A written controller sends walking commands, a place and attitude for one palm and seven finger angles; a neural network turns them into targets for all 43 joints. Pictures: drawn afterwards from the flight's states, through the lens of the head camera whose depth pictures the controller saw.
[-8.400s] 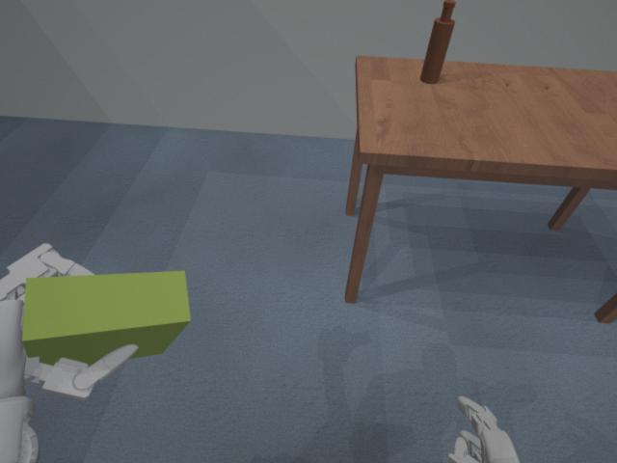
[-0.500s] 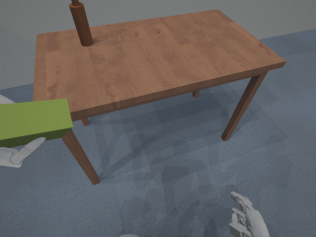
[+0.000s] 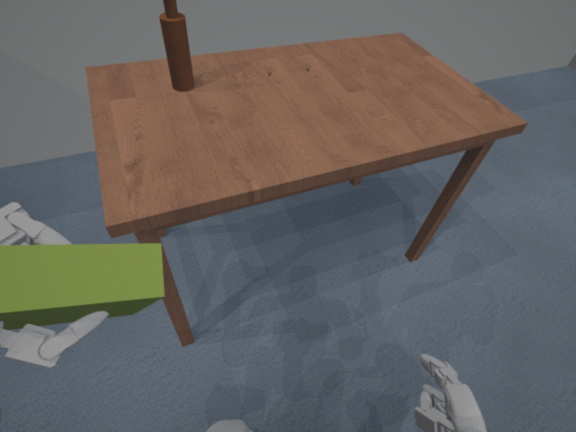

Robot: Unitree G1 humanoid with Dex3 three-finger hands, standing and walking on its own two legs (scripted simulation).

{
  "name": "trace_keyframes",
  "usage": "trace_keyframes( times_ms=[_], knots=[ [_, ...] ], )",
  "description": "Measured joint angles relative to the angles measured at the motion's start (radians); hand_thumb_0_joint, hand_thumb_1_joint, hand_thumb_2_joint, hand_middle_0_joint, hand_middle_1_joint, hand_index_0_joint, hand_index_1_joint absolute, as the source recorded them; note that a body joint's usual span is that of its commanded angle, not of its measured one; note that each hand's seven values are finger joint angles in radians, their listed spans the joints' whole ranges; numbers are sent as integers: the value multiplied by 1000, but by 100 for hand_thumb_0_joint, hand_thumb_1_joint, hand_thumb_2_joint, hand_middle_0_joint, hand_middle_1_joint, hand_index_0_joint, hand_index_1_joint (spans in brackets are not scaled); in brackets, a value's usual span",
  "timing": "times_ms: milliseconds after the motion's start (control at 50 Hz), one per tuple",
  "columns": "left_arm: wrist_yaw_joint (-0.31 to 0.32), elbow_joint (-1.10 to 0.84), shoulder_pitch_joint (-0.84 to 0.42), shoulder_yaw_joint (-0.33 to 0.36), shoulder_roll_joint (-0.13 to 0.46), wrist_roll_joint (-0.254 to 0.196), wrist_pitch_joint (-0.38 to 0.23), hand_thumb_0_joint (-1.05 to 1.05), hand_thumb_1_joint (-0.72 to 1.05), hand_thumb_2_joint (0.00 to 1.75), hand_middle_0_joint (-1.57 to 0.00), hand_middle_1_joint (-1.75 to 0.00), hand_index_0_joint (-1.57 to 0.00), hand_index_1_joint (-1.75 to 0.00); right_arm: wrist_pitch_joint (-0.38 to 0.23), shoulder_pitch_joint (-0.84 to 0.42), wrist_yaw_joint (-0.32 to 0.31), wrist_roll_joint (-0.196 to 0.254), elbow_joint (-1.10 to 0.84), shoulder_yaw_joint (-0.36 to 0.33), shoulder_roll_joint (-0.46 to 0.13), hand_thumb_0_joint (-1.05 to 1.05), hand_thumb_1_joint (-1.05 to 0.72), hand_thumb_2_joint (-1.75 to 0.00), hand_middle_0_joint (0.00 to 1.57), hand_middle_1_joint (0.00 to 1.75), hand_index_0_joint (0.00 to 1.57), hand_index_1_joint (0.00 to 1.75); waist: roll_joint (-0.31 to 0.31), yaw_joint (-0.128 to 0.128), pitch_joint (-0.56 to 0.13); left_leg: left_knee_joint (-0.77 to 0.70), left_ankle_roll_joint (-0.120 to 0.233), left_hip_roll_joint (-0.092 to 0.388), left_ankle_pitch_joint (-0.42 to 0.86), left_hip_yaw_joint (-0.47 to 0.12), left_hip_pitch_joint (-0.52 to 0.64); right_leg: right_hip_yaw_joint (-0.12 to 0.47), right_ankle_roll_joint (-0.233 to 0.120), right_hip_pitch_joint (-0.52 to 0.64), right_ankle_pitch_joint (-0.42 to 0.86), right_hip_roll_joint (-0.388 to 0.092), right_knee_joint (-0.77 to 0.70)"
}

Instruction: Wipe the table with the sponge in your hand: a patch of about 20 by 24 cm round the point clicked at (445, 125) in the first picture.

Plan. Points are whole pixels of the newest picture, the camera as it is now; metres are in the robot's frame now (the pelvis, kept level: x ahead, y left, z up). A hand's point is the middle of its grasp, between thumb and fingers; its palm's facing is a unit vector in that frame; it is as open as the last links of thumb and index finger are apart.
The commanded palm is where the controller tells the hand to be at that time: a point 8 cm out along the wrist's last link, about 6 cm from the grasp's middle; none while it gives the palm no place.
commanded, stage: shuffle to correct the standing spot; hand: left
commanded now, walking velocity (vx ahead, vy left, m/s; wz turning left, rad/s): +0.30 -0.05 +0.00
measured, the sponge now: (102, 286) +0.22 +0.22 +0.15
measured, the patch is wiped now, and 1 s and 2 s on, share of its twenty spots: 0.00 0.00 0.00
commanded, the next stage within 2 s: come to a stop and stand still in 1.50 s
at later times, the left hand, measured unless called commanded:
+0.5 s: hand (46, 224) +0.27 +0.30 +0.17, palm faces +0.47 -0.77 -0.43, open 9.3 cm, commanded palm +0.21 +0.31 +0.19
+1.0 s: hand (134, 143) +0.41 +0.25 +0.17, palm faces +0.39 -0.77 -0.51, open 9.3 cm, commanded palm +0.35 +0.30 +0.19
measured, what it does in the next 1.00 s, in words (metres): walks ahead: left foot, then right foot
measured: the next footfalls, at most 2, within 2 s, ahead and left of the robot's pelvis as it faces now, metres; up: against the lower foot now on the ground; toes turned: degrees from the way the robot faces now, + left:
left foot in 0.06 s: +0.08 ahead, +0.14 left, +0.00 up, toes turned +3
right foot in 0.36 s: +0.12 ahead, -0.06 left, +0.00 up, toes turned -6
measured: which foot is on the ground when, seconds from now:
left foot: up 0.00-0.04, down 0.06-0.38, up 0.40-0.64, down 0.66-0.94, up 0.96-1.00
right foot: down 0.00-0.04, up 0.06-0.34, down 0.36-0.66, up 0.68-0.92, down 0.94-1.00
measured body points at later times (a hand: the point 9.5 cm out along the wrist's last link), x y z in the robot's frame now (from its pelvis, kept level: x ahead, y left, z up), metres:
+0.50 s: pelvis +0.06 +0.03 +0.00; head +0.08 +0.02 +0.45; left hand +0.24 +0.34 +0.19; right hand +0.22 -0.19 -0.10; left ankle +0.04 +0.14 -0.66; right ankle +0.08 -0.05 -0.73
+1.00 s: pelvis +0.20 +0.01 -0.01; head +0.24 +0.00 +0.43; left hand +0.39 +0.29 +0.20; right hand +0.39 -0.19 -0.11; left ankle +0.14 +0.16 -0.69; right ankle +0.27 -0.08 -0.73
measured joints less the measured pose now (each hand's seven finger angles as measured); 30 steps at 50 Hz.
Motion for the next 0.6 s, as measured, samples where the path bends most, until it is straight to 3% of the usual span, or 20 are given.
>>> trace_keyframes(
  times_ms=[60, 120, 180, 260, 340, 400, 440, 500, 540, 600],
  knots=[
    [11, 51, -89, -22, -47, 4, 20, 0, -43, 101, -84, -134, -82, -135, -13, 20, -24, -4, -6, -10, -38, 1, -90, -90, 20, 30, 20, 30, 2, -4, 3, -216, 10, 52, 78, -32, 73, -2, -7, -47, -116, -25, 165],
    [24, 107, -188, -22, -73, 18, 26, 0, -43, 101, -84, -134, -82, -135, -37, -18, -35, -6, 23, -24, -6, 1, -91, -90, 20, 30, 20, 30, -36, 1, 69, -164, 23, 11, 114, 4, 83, 94, -3, -155, -180, -3, 443],
    [19, 71, -191, -10, -52, 25, 35, 0, -43, 101, -84, -134, -82, -135, -65, -18, -17, -5, 19, 1, 53, 1, -91, -90, 20, 30, 20, 30, -62, -24, 88, -241, 29, -7, 154, 12, 121, 80, 8, -247, -139, 21, 549],
    [6, -45, -113, -15, -26, 25, -4, 0, -43, 101, -84, -134, -82, -135, -100, 21, 6, -7, -6, 37, 82, 1, -91, -90, 20, 30, 20, 30, -29, -38, 77, -357, 28, 2, 205, 4, 165, 13, 14, -245, -55, 26, 339],
    [3, -53, -14, 19, 23, 16, -42, 0, -43, 101, -84, -134, -82, -135, -91, 62, -3, -7, -20, 51, 73, 1, -90, -90, 20, 30, 20, 30, 29, -33, 24, -367, 24, 13, 184, 11, 170, -36, 16, -126, -25, 39, 57],
    [2, 35, -12, 36, 38, 16, -26, 0, -43, 101, -84, -134, -82, -135, -58, 61, -20, -3, -4, 40, 48, 1, -90, -90, 20, 30, 20, 31, 72, -27, -8, -233, 29, 27, 40, 11, 119, -45, -39, -95, 39, 57, -4],
    [4, 100, -48, 23, 21, 14, 1, 0, -43, 101, -84, -134, -82, -135, -34, 51, -26, 6, 25, 25, 31, 1, -90, -90, 20, 30, 20, 31, 68, -20, -8, -36, 22, 19, -16, 14, 53, -48, -66, -90, 73, 46, 11],
    [16, 153, -81, -9, -47, 15, 32, 0, -43, 101, -84, -134, -82, -135, -18, 45, -28, 8, 58, 13, -1, 1, -90, -90, 20, 30, 20, 30, 43, -12, -6, 160, 7, 27, 5, 22, -29, -46, -59, -56, 51, 30, -4],
    [25, 144, -82, -37, -89, 18, 45, 0, -43, 101, -84, -134, -82, -135, -15, 46, -32, 7, 63, 7, -19, 1, -90, -90, 20, 30, 20, 30, 23, -12, -4, 137, 6, 49, 30, 32, -44, -47, -51, -30, 44, 23, -25],
    [34, 75, -79, -80, -116, 21, 43, 0, -43, 101, -84, -134, -82, -135, -25, 44, -40, 0, 54, -8, -33, 1, -91, -90, 20, 30, 20, 30, -9, -17, 14, -42, 11, 79, 72, 49, -3, -52, -36, 0, 21, 11, -25]
  ],
)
